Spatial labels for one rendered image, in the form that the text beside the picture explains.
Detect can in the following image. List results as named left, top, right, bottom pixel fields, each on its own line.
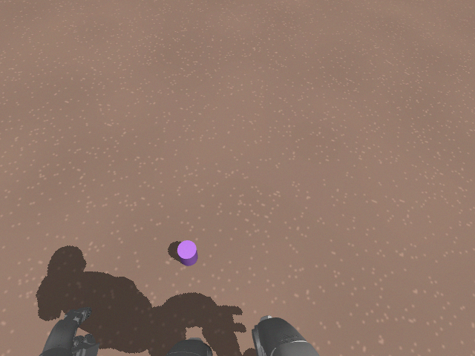
left=177, top=240, right=198, bottom=266

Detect left robot hand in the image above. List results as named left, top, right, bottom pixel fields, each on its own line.
left=42, top=307, right=100, bottom=356

